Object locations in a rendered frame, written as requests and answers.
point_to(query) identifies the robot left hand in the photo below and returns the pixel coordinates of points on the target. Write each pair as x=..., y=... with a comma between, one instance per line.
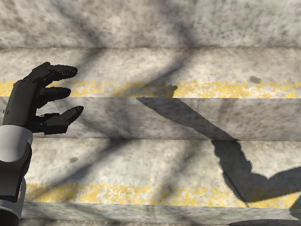
x=31, y=93

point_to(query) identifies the left robot forearm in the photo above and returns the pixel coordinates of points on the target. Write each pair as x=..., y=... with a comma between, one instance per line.
x=15, y=157

